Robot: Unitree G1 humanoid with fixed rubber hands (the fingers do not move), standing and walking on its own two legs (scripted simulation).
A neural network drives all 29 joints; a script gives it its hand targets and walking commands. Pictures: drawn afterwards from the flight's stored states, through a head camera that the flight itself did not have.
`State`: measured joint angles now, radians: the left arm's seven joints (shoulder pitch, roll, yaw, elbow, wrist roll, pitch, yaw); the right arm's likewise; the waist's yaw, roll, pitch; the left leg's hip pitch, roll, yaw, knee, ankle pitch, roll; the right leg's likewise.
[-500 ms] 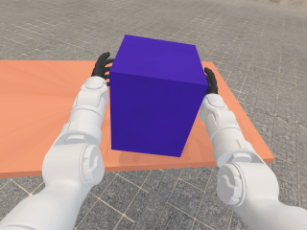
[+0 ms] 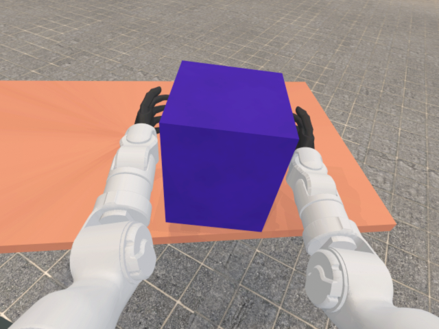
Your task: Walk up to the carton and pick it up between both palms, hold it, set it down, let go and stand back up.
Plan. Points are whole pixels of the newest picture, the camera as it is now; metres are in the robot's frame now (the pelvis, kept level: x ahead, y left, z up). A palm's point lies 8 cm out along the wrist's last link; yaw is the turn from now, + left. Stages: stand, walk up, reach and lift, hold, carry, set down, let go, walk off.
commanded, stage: set down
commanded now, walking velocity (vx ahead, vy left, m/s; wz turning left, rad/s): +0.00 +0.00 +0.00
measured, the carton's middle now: (223, 148) +0.43 -0.02 +0.12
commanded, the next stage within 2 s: none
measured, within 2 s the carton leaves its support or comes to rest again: rests again in 0.30 s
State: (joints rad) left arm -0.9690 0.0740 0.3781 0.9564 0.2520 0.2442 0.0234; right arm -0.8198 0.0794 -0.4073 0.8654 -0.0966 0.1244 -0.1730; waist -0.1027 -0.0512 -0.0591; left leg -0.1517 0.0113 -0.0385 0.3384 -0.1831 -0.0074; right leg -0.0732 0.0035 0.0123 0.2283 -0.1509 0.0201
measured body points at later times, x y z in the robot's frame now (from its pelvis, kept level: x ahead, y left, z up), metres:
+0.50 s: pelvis +0.00 +0.00 +0.00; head -0.01 +0.03 +0.45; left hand +0.44 +0.12 +0.14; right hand +0.39 -0.17 +0.13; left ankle +0.00 +0.12 -0.75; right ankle -0.02 -0.13 -0.75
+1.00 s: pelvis +0.00 +0.00 +0.00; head +0.00 +0.03 +0.45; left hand +0.44 +0.12 +0.14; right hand +0.39 -0.17 +0.13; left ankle +0.00 +0.12 -0.75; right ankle -0.02 -0.13 -0.75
